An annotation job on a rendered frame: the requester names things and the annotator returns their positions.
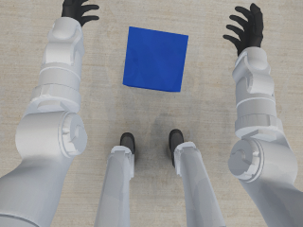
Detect robot left foot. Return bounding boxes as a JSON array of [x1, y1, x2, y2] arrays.
[[120, 132, 135, 154]]

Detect robot left hand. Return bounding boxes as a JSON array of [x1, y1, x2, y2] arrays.
[[61, 0, 99, 27]]

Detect robot left upper arm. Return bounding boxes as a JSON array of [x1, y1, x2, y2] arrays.
[[0, 110, 88, 227]]

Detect carton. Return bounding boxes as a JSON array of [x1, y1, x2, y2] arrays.
[[122, 26, 188, 93]]

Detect robot foot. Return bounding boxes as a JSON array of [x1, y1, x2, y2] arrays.
[[120, 132, 135, 154], [169, 129, 184, 167]]

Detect robot right foot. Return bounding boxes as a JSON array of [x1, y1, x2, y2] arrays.
[[169, 129, 184, 167]]

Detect robot right upper arm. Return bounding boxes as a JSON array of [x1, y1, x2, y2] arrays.
[[227, 137, 303, 227]]

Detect robot right hand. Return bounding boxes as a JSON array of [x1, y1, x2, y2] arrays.
[[223, 3, 264, 56]]

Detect robot left forearm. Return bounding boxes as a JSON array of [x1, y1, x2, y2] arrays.
[[15, 16, 85, 153]]

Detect robot right forearm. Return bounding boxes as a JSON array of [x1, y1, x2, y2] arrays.
[[232, 46, 293, 151]]

